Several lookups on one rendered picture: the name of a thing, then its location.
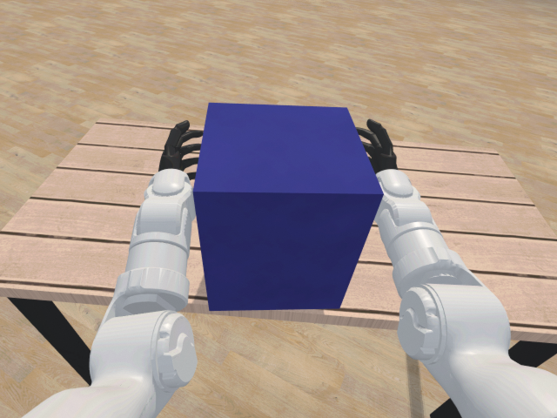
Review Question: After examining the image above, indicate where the robot right forearm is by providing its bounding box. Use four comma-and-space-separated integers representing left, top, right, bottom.
374, 169, 511, 349

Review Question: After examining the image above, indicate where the robot left upper arm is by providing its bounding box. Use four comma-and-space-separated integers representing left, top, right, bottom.
22, 310, 198, 418

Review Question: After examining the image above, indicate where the carton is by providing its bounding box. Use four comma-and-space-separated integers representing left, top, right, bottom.
193, 103, 384, 311

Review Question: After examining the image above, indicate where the robot left hand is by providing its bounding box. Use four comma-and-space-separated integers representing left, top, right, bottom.
158, 120, 203, 180

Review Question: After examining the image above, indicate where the robot right upper arm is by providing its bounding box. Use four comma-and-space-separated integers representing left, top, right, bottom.
397, 283, 557, 418

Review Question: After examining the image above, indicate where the robot right hand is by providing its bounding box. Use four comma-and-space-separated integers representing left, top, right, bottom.
356, 119, 398, 174

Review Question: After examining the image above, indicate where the robot left forearm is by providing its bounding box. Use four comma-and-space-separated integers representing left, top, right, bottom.
90, 169, 196, 375

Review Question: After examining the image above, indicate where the table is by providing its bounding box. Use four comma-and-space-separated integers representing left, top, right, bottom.
0, 118, 557, 418

